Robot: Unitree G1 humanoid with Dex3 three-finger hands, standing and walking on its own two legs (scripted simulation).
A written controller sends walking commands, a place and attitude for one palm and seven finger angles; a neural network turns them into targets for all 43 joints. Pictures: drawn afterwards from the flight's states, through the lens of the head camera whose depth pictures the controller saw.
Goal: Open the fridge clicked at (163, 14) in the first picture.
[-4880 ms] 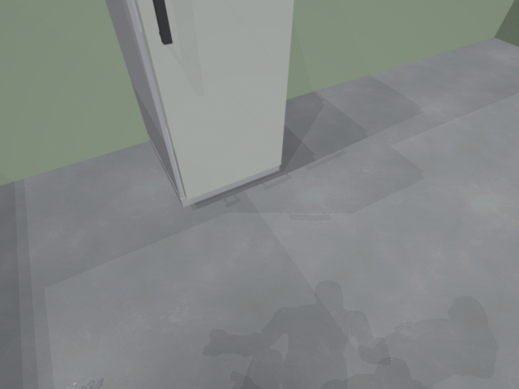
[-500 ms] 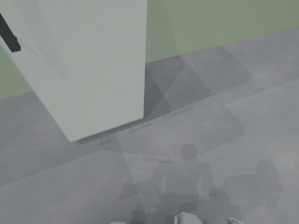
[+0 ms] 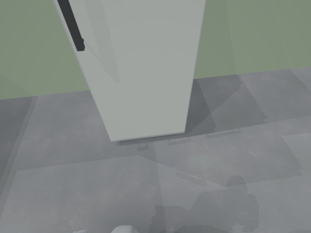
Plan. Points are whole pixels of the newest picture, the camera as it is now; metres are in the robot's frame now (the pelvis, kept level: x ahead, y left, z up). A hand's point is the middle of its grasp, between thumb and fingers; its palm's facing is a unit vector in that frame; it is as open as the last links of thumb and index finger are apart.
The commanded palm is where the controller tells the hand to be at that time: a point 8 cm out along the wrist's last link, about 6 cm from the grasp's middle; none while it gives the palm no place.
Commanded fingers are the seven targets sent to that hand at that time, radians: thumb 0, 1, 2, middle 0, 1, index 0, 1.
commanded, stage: turn to face it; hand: left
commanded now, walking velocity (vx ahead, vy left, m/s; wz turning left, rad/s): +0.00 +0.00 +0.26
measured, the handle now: out of the picture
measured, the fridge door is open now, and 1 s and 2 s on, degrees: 0 0 0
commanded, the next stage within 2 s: take the last steps up to it in 0.06 s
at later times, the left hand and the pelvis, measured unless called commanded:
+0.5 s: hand out of the picture +0.04 +0.24 -0.16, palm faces +0.11 -0.97 -0.20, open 7.4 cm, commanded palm none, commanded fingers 0.00 0.90 0.90 -0.20 -0.30 -0.20 -0.30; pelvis +0.02 +0.04 +0.01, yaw +6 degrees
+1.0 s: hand out of the picture +0.04 +0.19 -0.17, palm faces +0.25 -0.96 -0.14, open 7.4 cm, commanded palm none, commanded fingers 0.00 0.90 0.90 -0.20 -0.30 -0.20 -0.30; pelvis +0.15 +0.06 +0.00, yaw +9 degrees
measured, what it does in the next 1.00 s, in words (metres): walks ahead: left foot, then right foot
